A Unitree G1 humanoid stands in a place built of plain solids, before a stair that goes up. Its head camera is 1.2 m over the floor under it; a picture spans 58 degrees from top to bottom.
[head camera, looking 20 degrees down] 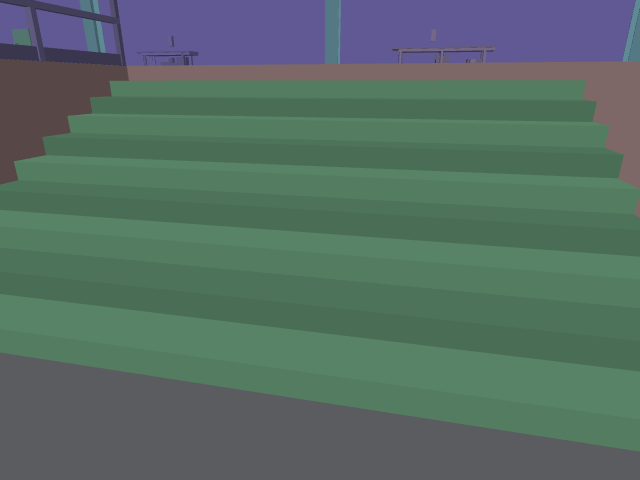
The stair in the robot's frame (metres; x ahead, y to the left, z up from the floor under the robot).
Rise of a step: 0.14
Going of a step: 0.29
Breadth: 3.95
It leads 13 degrees to the right of straight ahead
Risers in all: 10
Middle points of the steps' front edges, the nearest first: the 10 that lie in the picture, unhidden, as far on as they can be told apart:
1.51 0.50 0.14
1.80 0.44 0.27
2.08 0.37 0.41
2.36 0.31 0.54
2.65 0.25 0.68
2.93 0.18 0.81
3.21 0.12 0.95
3.49 0.06 1.08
3.78 0.00 1.22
4.06 -0.07 1.35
